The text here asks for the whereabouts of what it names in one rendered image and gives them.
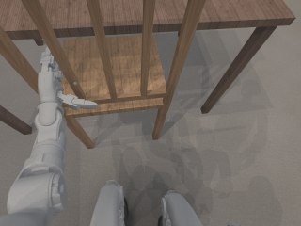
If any robot right shin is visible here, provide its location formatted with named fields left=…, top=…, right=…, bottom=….
left=162, top=190, right=176, bottom=226

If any table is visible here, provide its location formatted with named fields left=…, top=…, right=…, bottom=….
left=0, top=0, right=296, bottom=135

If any robot left upper arm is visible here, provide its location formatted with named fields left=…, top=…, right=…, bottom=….
left=0, top=172, right=69, bottom=226

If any chair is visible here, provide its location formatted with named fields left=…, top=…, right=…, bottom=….
left=0, top=0, right=206, bottom=149

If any left robot forearm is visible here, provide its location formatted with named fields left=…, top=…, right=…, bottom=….
left=7, top=102, right=67, bottom=214

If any robot left hand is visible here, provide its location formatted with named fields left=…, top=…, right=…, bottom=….
left=38, top=46, right=99, bottom=111

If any right robot thigh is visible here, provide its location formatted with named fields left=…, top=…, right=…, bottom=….
left=161, top=193, right=203, bottom=226

